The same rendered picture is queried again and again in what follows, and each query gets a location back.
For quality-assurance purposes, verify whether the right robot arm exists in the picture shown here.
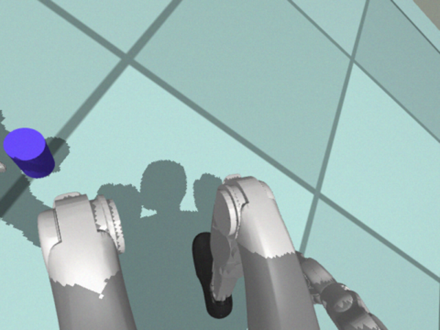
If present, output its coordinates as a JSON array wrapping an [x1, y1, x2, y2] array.
[[320, 283, 388, 330]]

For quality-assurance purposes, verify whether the right robot hand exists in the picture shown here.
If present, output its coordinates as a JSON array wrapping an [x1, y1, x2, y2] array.
[[296, 251, 337, 305]]

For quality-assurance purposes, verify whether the can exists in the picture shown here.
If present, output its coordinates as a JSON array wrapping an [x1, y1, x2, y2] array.
[[3, 128, 55, 178]]

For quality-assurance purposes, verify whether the right robot foot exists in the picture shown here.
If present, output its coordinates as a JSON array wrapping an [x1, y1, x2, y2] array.
[[192, 232, 232, 319]]

